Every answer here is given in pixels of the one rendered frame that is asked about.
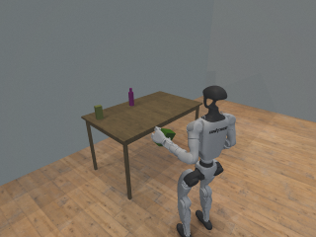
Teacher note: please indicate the sponge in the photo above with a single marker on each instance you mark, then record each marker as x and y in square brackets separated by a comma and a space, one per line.
[168, 133]

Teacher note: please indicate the robot left upper arm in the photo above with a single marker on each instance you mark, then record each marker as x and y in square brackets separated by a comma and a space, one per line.
[194, 128]

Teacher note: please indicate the robot right thigh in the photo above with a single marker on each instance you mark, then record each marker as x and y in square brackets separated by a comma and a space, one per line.
[204, 190]

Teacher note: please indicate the robot left forearm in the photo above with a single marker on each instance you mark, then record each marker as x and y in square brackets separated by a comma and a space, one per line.
[181, 154]

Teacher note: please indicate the humanoid robot torso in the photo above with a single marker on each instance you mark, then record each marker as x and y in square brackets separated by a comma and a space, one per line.
[210, 144]

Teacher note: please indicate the robot right upper arm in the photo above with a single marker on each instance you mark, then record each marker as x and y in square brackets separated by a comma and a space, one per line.
[231, 131]

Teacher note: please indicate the table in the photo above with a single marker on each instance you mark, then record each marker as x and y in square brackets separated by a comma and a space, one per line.
[126, 124]

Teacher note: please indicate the left robot hand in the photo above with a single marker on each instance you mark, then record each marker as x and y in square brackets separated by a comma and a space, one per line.
[158, 136]

